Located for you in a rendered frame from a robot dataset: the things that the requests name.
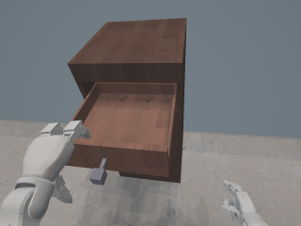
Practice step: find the cabinet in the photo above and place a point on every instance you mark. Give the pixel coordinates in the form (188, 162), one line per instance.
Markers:
(143, 51)

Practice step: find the robot right forearm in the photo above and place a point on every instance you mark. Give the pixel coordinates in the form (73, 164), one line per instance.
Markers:
(252, 219)

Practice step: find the left robot hand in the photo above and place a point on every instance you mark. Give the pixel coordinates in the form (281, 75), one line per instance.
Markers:
(48, 154)

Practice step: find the right robot hand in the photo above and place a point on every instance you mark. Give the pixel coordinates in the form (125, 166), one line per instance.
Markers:
(234, 208)

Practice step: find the robot left forearm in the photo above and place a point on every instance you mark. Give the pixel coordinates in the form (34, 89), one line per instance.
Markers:
(27, 203)

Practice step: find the handle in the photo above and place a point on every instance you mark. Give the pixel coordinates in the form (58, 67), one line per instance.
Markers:
(98, 175)

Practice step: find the drawer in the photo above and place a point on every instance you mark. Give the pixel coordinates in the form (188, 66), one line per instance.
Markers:
(131, 125)

